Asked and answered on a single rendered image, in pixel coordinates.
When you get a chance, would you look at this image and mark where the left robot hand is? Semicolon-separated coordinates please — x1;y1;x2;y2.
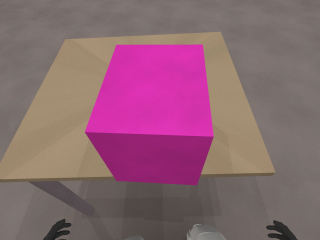
43;219;72;240

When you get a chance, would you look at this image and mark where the right robot thigh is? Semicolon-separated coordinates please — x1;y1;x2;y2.
187;224;226;240

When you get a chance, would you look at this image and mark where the carton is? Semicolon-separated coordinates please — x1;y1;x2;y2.
85;44;214;186

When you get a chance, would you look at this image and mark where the right robot hand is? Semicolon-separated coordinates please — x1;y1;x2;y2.
266;220;298;240

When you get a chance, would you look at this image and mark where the table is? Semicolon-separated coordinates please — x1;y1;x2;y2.
0;32;276;216

